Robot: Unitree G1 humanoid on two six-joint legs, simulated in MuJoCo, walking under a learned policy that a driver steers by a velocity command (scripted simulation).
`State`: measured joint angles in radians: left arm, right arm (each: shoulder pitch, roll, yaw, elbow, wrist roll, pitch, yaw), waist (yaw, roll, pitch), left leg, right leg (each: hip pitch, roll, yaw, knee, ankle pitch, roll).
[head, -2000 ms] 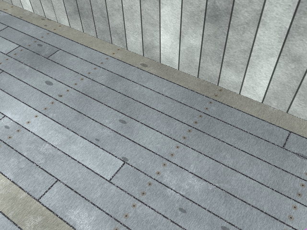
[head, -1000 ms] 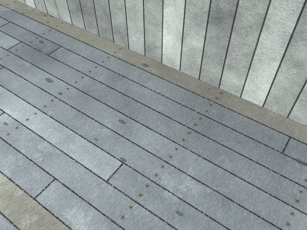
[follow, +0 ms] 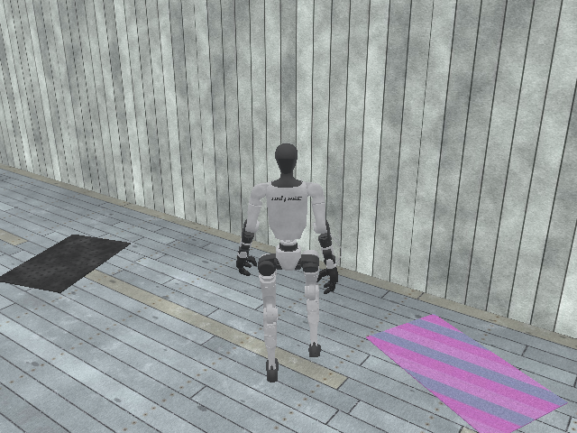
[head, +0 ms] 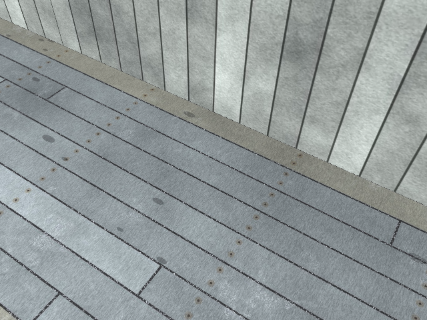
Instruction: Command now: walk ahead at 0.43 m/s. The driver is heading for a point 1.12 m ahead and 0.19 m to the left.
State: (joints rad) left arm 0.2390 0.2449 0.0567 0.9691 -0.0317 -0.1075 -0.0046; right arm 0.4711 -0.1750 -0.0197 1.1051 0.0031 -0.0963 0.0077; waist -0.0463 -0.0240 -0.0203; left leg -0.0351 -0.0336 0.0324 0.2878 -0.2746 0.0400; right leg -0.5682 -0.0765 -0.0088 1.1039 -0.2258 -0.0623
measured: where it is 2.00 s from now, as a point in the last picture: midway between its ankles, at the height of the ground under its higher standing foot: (158, 188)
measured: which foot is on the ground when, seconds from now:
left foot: down 0.00-0.28, up 0.30-0.82, down 0.84-1.00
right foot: up 0.00-0.24, down 0.26-0.86, up 0.88-1.00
